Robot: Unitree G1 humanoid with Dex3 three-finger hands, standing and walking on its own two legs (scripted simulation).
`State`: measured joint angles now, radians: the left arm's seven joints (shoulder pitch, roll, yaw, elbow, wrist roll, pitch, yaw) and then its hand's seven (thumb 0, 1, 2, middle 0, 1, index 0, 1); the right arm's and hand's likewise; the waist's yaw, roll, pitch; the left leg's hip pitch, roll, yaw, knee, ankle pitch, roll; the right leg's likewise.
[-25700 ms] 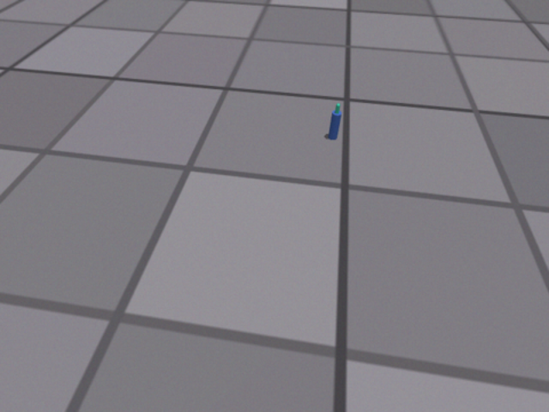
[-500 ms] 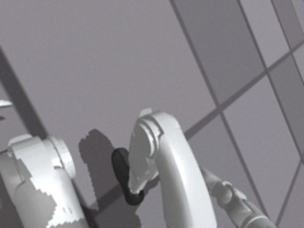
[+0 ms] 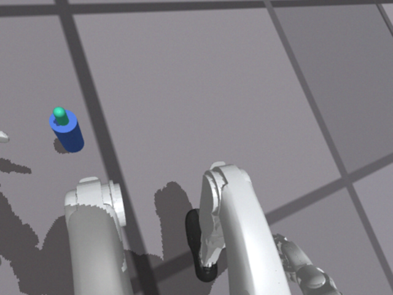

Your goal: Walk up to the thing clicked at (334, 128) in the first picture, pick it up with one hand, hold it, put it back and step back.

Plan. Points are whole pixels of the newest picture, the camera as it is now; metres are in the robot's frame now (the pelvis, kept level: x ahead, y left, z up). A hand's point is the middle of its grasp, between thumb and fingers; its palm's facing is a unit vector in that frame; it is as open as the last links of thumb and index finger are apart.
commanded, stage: home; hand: left
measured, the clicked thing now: (67, 129) +0.46 +0.24 -0.23
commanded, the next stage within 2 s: none
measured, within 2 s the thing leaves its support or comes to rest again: neither
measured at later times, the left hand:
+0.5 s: hand out of the picture +0.31 +0.31 +0.10, palm faces +0.24 -0.86 -0.44, open 17.3 cm
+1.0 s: hand out of the picture +0.25 +0.22 +0.29, palm faces +0.27 -0.91 -0.32, open 17.6 cm
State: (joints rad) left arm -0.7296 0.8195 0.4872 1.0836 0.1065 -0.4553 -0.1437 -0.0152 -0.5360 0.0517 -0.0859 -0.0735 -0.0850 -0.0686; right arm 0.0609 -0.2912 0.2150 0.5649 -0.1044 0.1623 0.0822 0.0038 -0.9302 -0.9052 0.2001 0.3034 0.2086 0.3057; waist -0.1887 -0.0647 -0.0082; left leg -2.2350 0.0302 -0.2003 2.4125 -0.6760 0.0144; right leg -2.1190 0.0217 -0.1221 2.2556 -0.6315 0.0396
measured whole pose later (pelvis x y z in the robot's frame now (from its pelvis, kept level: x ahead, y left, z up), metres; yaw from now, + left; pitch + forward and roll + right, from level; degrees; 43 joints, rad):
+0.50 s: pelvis +0.03 -0.02 +0.20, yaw +8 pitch +30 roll -4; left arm -0.13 0.45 0.25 0.45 0.06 0.01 0.07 -0.01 -0.52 0.06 -0.07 -0.06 -0.07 -0.06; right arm 0.11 -0.24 0.02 0.52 0.05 0.13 -0.06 0.01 -0.90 -0.90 0.20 0.30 0.21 0.30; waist -0.07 -0.01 -0.17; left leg -1.64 0.05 -0.08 1.74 -0.63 -0.02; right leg -1.60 0.00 -0.05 1.69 -0.62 0.01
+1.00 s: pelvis +0.09 -0.01 +0.36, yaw +11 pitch +12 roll -2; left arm 0.36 0.24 0.01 0.12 -0.02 0.25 0.17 -0.01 -0.57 0.03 -0.06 -0.05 -0.06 -0.05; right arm 0.29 -0.21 0.03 0.50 0.05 -0.02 -0.17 0.01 -0.90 -0.90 0.20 0.30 0.21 0.31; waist -0.06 0.03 -0.16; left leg -0.78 0.05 -0.04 1.07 -0.50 -0.02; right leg -0.74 -0.01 -0.05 1.01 -0.49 0.01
